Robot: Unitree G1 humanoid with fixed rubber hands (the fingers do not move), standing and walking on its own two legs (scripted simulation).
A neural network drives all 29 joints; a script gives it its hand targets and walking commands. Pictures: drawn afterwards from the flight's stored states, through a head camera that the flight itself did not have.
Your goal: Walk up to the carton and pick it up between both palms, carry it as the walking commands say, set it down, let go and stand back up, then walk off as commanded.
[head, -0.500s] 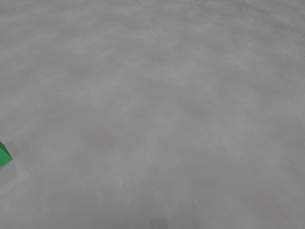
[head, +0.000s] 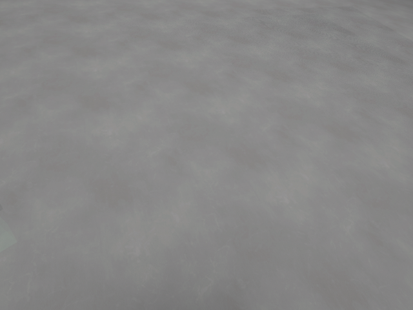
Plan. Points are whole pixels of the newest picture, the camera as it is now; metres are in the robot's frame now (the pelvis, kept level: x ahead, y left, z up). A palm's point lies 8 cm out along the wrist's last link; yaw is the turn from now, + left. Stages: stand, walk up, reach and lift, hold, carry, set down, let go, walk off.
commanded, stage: walk off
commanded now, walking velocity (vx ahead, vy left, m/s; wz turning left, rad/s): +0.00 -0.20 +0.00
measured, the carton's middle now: out of the picture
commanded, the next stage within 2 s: stand in 0.20 s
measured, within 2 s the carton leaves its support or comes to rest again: neither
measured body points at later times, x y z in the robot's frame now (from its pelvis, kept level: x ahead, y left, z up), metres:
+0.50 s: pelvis -0.01 -0.13 +0.00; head +0.01 -0.15 +0.45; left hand +0.05 +0.12 -0.13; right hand +0.03 -0.38 -0.16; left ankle -0.04 -0.01 -0.71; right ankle -0.01 -0.23 -0.73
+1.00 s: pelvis +0.00 -0.17 +0.01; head +0.00 -0.18 +0.46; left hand +0.00 +0.06 -0.14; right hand +0.02 -0.40 -0.15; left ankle -0.03 -0.03 -0.73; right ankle -0.01 -0.23 -0.73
